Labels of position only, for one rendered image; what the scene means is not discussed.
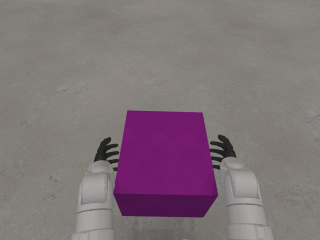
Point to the right robot forearm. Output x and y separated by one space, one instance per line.
244 202

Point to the left robot hand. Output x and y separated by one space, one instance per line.
103 148

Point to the right robot hand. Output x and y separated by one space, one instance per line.
226 152

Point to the carton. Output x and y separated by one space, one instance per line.
165 167

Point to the left robot forearm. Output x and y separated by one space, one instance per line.
95 203

